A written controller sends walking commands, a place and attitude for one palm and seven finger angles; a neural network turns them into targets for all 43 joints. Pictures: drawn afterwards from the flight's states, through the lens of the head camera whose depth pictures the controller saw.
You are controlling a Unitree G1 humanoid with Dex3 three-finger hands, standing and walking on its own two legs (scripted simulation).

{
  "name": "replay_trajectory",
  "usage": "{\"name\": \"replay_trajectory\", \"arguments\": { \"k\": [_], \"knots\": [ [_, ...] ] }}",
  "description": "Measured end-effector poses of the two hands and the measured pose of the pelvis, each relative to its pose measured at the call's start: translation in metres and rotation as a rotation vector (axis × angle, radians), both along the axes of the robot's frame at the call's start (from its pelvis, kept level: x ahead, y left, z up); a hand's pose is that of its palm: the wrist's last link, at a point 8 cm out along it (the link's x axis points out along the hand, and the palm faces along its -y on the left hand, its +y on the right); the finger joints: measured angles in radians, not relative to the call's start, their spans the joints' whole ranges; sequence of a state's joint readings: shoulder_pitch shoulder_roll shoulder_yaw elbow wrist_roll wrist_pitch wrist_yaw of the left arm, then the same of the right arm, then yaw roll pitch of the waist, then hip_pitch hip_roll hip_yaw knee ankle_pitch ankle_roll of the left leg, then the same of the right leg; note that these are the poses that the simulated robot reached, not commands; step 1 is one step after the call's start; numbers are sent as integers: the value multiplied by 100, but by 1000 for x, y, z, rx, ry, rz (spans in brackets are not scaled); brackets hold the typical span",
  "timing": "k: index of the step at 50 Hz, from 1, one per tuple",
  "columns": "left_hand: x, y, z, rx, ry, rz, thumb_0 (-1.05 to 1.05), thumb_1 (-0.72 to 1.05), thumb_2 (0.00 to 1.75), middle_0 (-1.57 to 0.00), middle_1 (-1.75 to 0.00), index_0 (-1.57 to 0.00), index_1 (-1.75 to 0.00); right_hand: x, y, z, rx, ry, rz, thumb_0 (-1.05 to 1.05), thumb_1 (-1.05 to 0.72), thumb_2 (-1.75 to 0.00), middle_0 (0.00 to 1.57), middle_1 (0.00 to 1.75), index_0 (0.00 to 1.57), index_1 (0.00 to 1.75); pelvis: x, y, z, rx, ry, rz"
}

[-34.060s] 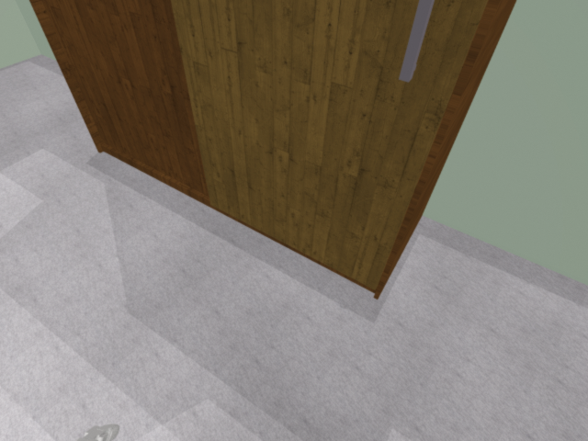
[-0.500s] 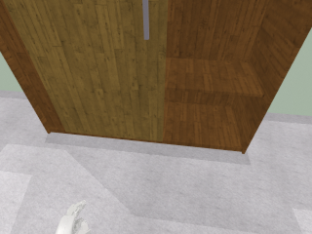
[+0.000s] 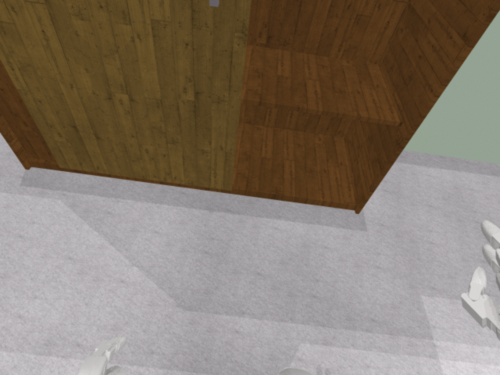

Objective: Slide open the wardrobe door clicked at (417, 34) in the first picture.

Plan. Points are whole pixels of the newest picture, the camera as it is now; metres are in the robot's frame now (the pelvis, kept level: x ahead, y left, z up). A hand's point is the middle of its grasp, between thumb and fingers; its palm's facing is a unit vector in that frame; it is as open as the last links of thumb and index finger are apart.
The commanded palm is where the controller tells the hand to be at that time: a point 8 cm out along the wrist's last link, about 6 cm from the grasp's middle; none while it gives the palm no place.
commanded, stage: let the arm hang, fingers relaxed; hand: right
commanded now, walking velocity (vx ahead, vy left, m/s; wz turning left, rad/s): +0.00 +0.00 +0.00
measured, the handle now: out of the picture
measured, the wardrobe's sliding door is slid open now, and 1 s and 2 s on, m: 0.64 0.64 0.64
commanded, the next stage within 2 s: look to check the result in 1.02 s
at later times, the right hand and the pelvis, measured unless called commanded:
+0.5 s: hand out of the picture +0.08 -0.19 -0.15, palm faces -0.04 +0.97 -0.22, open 7.2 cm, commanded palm none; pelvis +0.06 +0.00 +0.02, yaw +3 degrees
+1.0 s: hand out of the picture +0.14 -0.20 -0.15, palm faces -0.08 +0.98 -0.19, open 7.3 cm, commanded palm none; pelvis +0.06 -0.03 +0.03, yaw +5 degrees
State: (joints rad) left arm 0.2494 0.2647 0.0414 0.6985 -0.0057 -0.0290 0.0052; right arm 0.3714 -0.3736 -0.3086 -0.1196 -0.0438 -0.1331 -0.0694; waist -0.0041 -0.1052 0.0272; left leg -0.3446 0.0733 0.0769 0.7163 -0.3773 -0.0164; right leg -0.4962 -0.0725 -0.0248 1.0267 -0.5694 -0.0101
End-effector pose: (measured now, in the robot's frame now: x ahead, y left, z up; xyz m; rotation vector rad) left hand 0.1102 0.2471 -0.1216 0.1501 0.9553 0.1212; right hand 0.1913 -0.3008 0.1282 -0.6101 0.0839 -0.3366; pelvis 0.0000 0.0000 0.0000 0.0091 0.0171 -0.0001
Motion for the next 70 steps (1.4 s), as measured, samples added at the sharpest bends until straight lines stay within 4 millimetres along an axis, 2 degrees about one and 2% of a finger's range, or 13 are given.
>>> {"name": "replay_trajectory", "arguments": {
  "k": [2,5,7,9,15,21,27,36,43,48,57,64,70],
  "knots": [
    [12,5,0,10,-2,-14,1,91,90,-20,-30,-20,-30,-5,5,-79,163,282,-65,0,-90,-90,19,30,20,30,3,-3,-1,-20,-4,2],
    [21,9,3,46,-21,-17,1,91,90,-20,-30,-20,-30,-32,34,-183,358,661,-87,0,-91,-90,19,30,19,30,10,-8,-9,-23,-20,14],
    [17,12,4,75,-3,-7,1,91,90,-20,-30,-20,-30,-57,61,-233,457,863,-75,1,-91,-90,19,30,19,30,14,-6,-14,-31,-26,29],
    [8,16,6,95,50,-3,0,91,90,-20,-30,-20,-30,-80,85,-260,539,995,-84,0,-92,-90,20,30,20,30,17,0,-13,-41,-23,36],
    [-14,22,-3,93,275,10,0,91,90,-20,-30,-20,-30,-109,82,-257,555,1064,-180,-3,-100,-89,21,30,21,30,32,10,0,-12,0,18],
    [-11,0,3,44,289,74,0,91,90,-20,-30,-19,-30,-124,66,-252,518,1222,-236,-1,-95,-90,21,30,21,30,52,0,13,-3,15,52],
    [-10,-27,3,12,327,72,0,91,90,-20,-30,-20,-30,-98,58,-248,516,1207,-230,0,-92,-90,20,30,20,30,61,-8,21,-6,4,63],
    [-9,-37,4,1,316,106,0,93,90,-20,-30,-20,-30,-45,60,-242,506,1108,-139,0,-91,-90,20,30,20,30,65,-19,25,-11,-18,73],
    [-24,-40,6,5,345,128,0,92,90,-20,-30,-20,-30,-35,61,-241,512,1090,-110,0,-91,-90,20,30,20,30,65,-24,26,-12,-26,79],
    [-40,-42,6,6,385,140,0,92,90,-20,-30,-20,-30,-48,58,-244,516,1125,-125,0,-91,-90,20,30,20,30,64,-26,27,-11,-30,83],
    [-63,-49,6,0,444,149,0,91,90,-20,-30,-20,-30,-89,46,-247,513,1216,-190,0,-92,-90,20,30,20,30,59,-29,28,-9,-36,83],
    [-69,-54,6,-4,455,146,0,91,90,-20,-30,-20,-30,-116,45,-248,522,1276,-217,0,-91,-90,20,30,20,30,54,-31,29,-8,-39,83],
    [-69,-54,7,1,447,144,0,92,90,-20,-30,-20,-30,-127,49,-249,536,1292,-219,0,-91,-90,20,30,20,30,50,-33,29,-8,-41,82]
  ]
}}
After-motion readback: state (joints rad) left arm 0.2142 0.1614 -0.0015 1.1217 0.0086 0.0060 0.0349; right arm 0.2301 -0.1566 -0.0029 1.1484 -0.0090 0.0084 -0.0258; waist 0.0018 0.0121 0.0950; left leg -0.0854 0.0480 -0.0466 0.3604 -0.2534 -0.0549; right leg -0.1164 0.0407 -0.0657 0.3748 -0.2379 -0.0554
